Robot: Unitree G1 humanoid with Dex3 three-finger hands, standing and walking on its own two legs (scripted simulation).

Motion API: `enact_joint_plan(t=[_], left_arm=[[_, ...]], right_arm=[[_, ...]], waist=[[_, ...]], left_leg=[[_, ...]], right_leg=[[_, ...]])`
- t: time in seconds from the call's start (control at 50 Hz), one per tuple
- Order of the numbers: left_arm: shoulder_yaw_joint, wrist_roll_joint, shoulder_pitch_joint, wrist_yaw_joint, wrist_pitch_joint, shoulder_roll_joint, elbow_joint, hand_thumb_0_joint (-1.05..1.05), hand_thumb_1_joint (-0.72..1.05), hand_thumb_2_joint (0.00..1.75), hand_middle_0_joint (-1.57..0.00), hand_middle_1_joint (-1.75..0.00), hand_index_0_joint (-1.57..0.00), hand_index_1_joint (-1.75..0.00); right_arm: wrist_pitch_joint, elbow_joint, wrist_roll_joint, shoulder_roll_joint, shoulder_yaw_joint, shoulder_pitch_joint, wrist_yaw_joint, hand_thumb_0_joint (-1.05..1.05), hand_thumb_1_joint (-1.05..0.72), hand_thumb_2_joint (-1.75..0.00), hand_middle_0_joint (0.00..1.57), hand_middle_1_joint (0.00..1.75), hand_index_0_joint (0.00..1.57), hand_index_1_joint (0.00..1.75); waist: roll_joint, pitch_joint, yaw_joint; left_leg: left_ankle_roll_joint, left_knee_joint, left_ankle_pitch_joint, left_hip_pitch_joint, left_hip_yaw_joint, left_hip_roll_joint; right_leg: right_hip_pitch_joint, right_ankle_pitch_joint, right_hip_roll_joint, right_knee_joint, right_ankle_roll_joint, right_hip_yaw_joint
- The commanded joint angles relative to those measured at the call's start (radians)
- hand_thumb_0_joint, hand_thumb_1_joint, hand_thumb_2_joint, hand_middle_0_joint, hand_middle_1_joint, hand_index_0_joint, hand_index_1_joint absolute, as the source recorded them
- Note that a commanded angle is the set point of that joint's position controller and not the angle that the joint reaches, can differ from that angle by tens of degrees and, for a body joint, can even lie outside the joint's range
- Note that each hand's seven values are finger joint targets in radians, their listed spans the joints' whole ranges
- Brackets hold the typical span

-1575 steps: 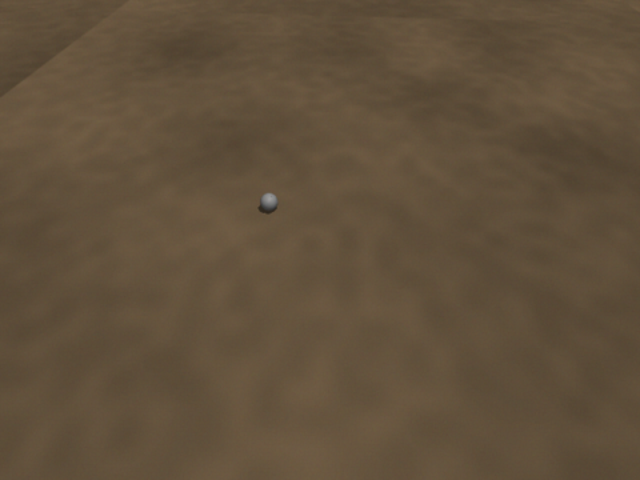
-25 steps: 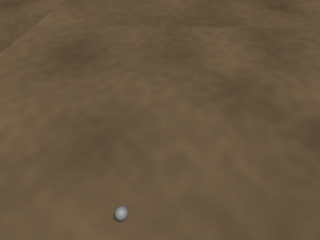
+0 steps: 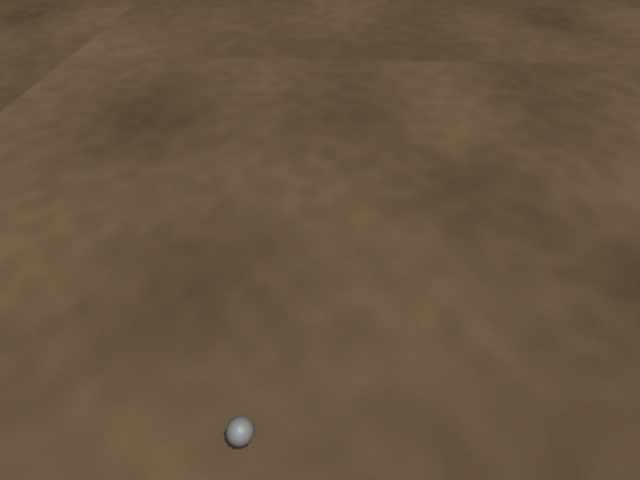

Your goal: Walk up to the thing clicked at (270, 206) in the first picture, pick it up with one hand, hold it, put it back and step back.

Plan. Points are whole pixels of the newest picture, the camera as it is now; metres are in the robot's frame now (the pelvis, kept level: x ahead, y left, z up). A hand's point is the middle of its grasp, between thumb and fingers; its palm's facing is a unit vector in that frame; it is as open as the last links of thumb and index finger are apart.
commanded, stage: stand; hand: left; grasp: from above
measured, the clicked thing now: (240, 431) +0.44 +0.25 -0.74
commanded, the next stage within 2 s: step back in 0.38 s
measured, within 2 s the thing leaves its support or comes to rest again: neither
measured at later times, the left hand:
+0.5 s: hand out of the picture +0.07 +0.25 -0.16, palm faces +0.00 -0.93 -0.36, open 7.4 cm
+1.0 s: hand out of the picture +0.04 +0.30 -0.18, palm faces -0.11 -0.93 -0.36, open 7.4 cm
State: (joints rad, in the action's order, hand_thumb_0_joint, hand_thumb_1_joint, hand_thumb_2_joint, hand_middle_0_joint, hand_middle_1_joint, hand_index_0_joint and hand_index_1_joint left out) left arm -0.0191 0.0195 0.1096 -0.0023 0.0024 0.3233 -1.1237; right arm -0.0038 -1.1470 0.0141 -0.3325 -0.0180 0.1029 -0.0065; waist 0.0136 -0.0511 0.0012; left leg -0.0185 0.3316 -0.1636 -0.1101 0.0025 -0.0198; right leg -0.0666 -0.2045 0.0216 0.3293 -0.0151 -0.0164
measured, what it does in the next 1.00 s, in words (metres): walks backwards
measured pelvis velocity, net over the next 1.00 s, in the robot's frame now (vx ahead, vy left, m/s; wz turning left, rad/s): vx -0.09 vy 0.04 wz -0.07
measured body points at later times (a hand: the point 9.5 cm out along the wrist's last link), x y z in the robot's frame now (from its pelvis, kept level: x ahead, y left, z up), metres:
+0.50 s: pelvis -0.01 +0.00 -0.01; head +0.02 -0.01 +0.44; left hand +0.07 +0.30 -0.13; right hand +0.07 -0.31 -0.14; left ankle +0.01 +0.13 -0.75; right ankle -0.01 -0.13 -0.75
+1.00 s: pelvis -0.09 +0.04 -0.02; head -0.02 +0.06 +0.42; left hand +0.04 +0.35 -0.16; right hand -0.02 -0.27 -0.13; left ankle -0.04 +0.13 -0.75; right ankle -0.14 -0.10 -0.69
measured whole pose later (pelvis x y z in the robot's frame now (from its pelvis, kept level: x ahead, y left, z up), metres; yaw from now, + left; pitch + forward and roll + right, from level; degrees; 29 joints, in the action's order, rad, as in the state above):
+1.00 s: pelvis -0.09 +0.04 -0.02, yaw -4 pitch -2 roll -1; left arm -0.06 0.01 0.09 -0.01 -0.07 0.39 -0.88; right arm 0.02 -0.87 0.02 -0.35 -0.04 0.12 -0.02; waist -0.03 -0.21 -0.02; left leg 0.07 0.62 -0.25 -0.35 -0.06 0.00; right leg -0.37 -0.52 -0.07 1.01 -0.01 0.13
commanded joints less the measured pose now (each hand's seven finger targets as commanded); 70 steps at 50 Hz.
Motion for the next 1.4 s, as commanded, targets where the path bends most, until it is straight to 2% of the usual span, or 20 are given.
enact_joint_plan(t=[0.0,0.34,0.36,0.42,0.48,0.56,0.6,0.64,0.66,0.68,0.76,0.92,1.04,1.08,1.1,1.12,1.14,1.16,1.22,1.38], left_arm=[[-0.041,-0.002,-0.035,-0.015,0.024,0.209,0.057,0.0,0.9,0.9,-0.2,-0.3,-0.2,-0.3],[-0.032,-0.008,-0.016,-0.011,0.027,0.215,0.059,0.0,0.9,0.9,-0.2,-0.3,-0.2,-0.3],[-0.08,-0.025,-0.03,-0.015,0.017,0.305,0.079,0.0,0.9,0.9,-0.2,-0.3,-0.2,-0.3],[-0.09,-0.028,-0.017,-0.021,0.008,0.297,0.12,0.0,0.9,0.9,-0.2,-0.3,-0.2,-0.3],[-0.098,-0.019,-0.058,-0.021,-0.005,0.308,0.175,0.0,0.9,0.9,-0.2,-0.3,-0.2,-0.3],[-0.102,0.006,-0.145,-0.02,-0.019,0.33,0.254,0.0,0.9,0.9,-0.2,-0.3,-0.2,-0.3],[-0.093,0.005,-0.153,-0.022,-0.024,0.312,0.275,0.0,0.9,0.9,-0.2,-0.3,-0.2,-0.3],[-0.082,-0.014,-0.128,-0.022,-0.039,0.257,0.291,0.0,0.9,0.9,-0.2,-0.3,-0.2,-0.3],[-0.075,-0.023,-0.103,-0.027,-0.047,0.209,0.298,0.0,0.9,0.9,-0.2,-0.3,-0.2,-0.3],[-0.08,-0.015,-0.077,-0.039,-0.052,0.221,0.297,0.0,0.9,0.9,-0.2,-0.3,-0.2,-0.3],[-0.079,-0.023,-0.01,-0.042,-0.053,0.249,0.268,0.0,0.9,0.9,-0.2,-0.3,-0.2,-0.3],[-0.101,-0.008,-0.011,-0.028,-0.042,0.246,0.328,0.0,0.9,0.9,-0.2,-0.3,-0.2,-0.3],[-0.11,-0.004,0.091,-0.008,-0.035,0.237,0.308,0.0,0.9,0.9,-0.2,-0.3,-0.2,-0.3],[-0.115,0.003,0.188,-0.005,-0.031,0.225,0.271,0.0,0.9,0.9,-0.2,-0.3,-0.2,-0.3],[-0.121,0.015,0.197,-0.008,-0.024,0.252,0.273,0.0,0.9,0.9,-0.2,-0.3,-0.2,-0.3],[-0.14,0.023,0.156,-0.006,-0.018,0.323,0.297,0.0,0.9,0.9,-0.2,-0.3,-0.2,-0.3],[-0.155,0.016,0.083,-0.004,-0.023,0.408,0.336,0.0,0.9,0.9,-0.2,-0.3,-0.2,-0.3],[-0.149,0.019,0.021,-0.007,-0.017,0.385,0.374,0.0,0.9,0.9,-0.2,-0.3,-0.2,-0.3],[-0.126,0.013,-0.085,-0.022,-0.013,0.296,0.399,0.0,0.9,0.9,-0.2,-0.3,-0.2,-0.3],[-0.119,0.012,0.038,-0.03,-0.029,0.288,0.42,0.0,0.9,0.9,-0.2,-0.3,-0.2,-0.3]], right_arm=[[-0.022,0.062,0.002,-0.198,-0.033,-0.042,-0.007,0.0,-0.9,-0.9,0.2,0.3,0.2,0.3],[-0.021,0.055,0.0,-0.206,-0.029,-0.027,-0.004,0.0,-0.9,-0.9,0.2,0.3,0.2,0.3],[-0.006,0.085,-0.011,-0.267,-0.047,-0.06,0.002,0.0,-0.9,-0.9,0.2,0.3,0.2,0.3],[0.009,0.119,-0.027,-0.244,-0.053,-0.03,0.003,0.0,-0.9,-0.9,0.2,0.3,0.2,0.3],[0.025,0.149,-0.024,-0.228,-0.06,-0.006,0.003,0.0,-0.9,-0.9,0.2,0.3,0.2,0.3],[0.047,0.184,-0.015,-0.225,-0.075,0.069,0.013,0.0,-0.9,-0.9,0.2,0.3,0.2,0.3],[0.04,0.194,-0.014,-0.224,-0.077,0.094,0.016,0.0,-0.9,-0.9,0.2,0.3,0.2,0.3],[0.022,0.205,0.004,-0.282,-0.093,0.101,0.007,0.0,-0.9,-0.9,0.2,0.3,0.2,0.3],[0.011,0.218,0.021,-0.349,-0.104,0.089,0.006,0.0,-0.9,-0.9,0.2,0.3,0.2,0.3],[0.004,0.232,0.012,-0.393,-0.114,0.092,0.002,0.0,-0.9,-0.9,0.2,0.3,0.2,0.3],[0.002,0.294,0.016,-0.29,-0.096,-0.017,-0.024,0.0,-0.9,-0.9,0.2,0.3,0.2,0.3],[0.005,0.33,0.013,-0.298,-0.103,0.079,-0.033,0.0,-0.9,-0.9,0.2,0.3,0.2,0.3],[0.012,0.36,0.012,-0.318,-0.102,0.045,-0.022,0.0,-0.9,-0.9,0.2,0.3,0.2,0.3],[0.022,0.365,0.005,-0.325,-0.1,-0.01,-0.017,0.0,-0.9,-0.9,0.2,0.3,0.2,0.3],[0.025,0.359,-0.004,-0.291,-0.089,0.0,-0.015,0.0,-0.9,-0.9,0.2,0.3,0.2,0.3],[0.024,0.368,-0.01,-0.248,-0.078,0.009,-0.014,0.0,-0.9,-0.9,0.2,0.3,0.2,0.3],[0.028,0.366,-0.014,-0.239,-0.081,-0.035,-0.023,0.0,-0.9,-0.9,0.2,0.3,0.2,0.3],[0.033,0.35,-0.006,-0.266,-0.091,-0.012,-0.027,0.0,-0.9,-0.9,0.2,0.3,0.2,0.3],[0.027,0.311,-0.023,-0.245,-0.078,0.092,-0.022,0.0,-0.9,-0.9,0.2,0.3,0.2,0.3],[0.013,0.338,-0.001,-0.231,-0.072,0.099,-0.021,0.0,-0.9,-0.9,0.2,0.3,0.2,0.3]], waist=[[-0.024,0.033,-0.001],[-0.01,0.052,-0.002],[-0.034,-0.042,-0.003],[-0.053,0.079,-0.011],[-0.113,0.122,-0.017],[-0.228,0.088,-0.04],[-0.202,0.07,-0.05],[0.026,0.069,-0.042],[0.196,0.049,-0.027],[0.18,0.104,-0.039],[0.12,0.118,0.018],[0.103,0.112,-0.05],[0.138,0.168,-0.021],[0.134,0.161,0.035],[0.069,0.149,0.033],[-0.137,0.096,0.011],[-0.32,0.029,0.057],[-0.251,-0.029,0.03],[-0.168,-0.026,-0.041],[-0.209,0.079,0.036]], left_leg=[[0.03,-0.057,0.089,0.015,0.082,-0.107],[0.03,-0.048,0.085,0.028,0.078,-0.11],[0.053,0.067,0.252,-0.062,0.086,-0.091],[0.061,0.202,0.293,-0.04,0.045,-0.06],[0.051,0.322,0.156,-0.069,0.006,-0.003],[0.069,0.53,-0.319,-0.109,0.034,0.047],[0.066,0.386,-0.201,-0.132,0.021,0.036],[0.096,0.122,0.323,-0.128,0.182,-0.116],[0.153,0.051,0.561,-0.042,0.397,-0.254],[0.234,0.078,0.66,-0.019,0.448,-0.321],[0.203,0.15,0.553,0.028,0.241,-0.209],[0.286,0.159,0.487,0.09,0.262,-0.271],[0.233,0.148,0.24,-0.005,0.244,-0.25],[0.181,0.184,0.15,-0.139,0.199,-0.223],[0.121,0.228,0.065,-0.23,0.177,-0.178],[0.05,0.374,-0.147,-0.409,0.105,-0.029],[0.015,0.632,-0.431,-0.37,0.033,0.117],[0.004,0.787,-0.447,-0.342,0.132,0.097],[0.009,0.867,-0.304,-0.344,0.148,0.153],[0.011,0.384,-0.34,-0.292,0.034,0.055]], right_leg=[[-0.049,0.066,0.103,-0.075,0.024,0.073],[-0.047,0.091,0.108,-0.07,0.031,0.087],[-0.113,0.299,0.101,0.013,0.041,0.102],[-0.09,0.404,0.13,0.062,0.097,0.111],[-0.119,0.414,0.2,0.066,0.167,0.165],[-0.26,0.36,0.308,0.094,0.254,0.222],[-0.223,0.36,0.247,0.183,0.205,0.171],[-0.228,0.154,0.06,0.425,0.093,0.07],[-0.39,-0.297,-0.105,0.574,0.056,0.069],[-0.393,-0.455,-0.13,0.705,0.054,0.173],[-0.448,-0.321,-0.113,0.871,0.045,0.224],[-0.406,-0.328,-0.074,0.677,-0.006,0.153],[-0.238,-0.259,-0.037,0.383,0.028,0.065],[-0.087,-0.09,-0.032,0.179,0.058,0.025],[-0.039,-0.056,0.014,0.112,0.078,0.109],[-0.032,-0.044,0.173,0.051,0.149,0.369],[-0.258,-0.026,0.369,-0.052,0.32,0.563],[-0.354,0.019,0.389,-0.05,0.341,0.566],[-0.285,0.263,0.211,0.052,0.223,0.251],[0.003,0.43,0.228,0.2,0.221,0.228]])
